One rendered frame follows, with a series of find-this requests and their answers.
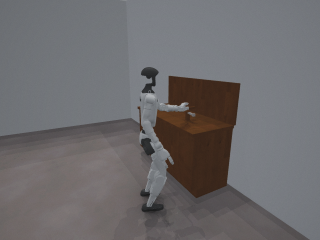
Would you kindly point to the robot head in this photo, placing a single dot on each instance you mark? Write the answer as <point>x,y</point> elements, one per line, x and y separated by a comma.
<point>149,72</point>

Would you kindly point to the left robot forearm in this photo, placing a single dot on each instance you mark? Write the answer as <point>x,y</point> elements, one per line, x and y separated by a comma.
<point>171,108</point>

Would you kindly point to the left robot hand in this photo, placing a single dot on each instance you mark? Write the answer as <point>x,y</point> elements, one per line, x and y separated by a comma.
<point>185,104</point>

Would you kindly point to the tap lever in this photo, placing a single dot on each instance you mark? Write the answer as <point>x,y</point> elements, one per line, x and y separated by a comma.
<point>192,114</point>

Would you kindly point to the robot right upper arm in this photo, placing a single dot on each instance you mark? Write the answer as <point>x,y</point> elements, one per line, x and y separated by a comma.
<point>149,102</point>

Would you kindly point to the right robot thigh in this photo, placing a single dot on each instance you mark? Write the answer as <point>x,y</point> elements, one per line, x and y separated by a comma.
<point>150,150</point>

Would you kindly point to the right robot forearm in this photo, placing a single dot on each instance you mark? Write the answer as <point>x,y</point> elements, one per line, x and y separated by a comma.
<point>151,134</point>

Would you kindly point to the robot left upper arm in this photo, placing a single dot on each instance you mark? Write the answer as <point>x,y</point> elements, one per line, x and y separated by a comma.
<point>161,106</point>

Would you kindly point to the right robot hand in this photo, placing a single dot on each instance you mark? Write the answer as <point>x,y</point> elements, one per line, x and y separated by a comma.
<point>163,155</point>

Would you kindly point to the counter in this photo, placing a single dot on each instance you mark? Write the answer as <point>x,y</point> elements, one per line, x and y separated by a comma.
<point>199,145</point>

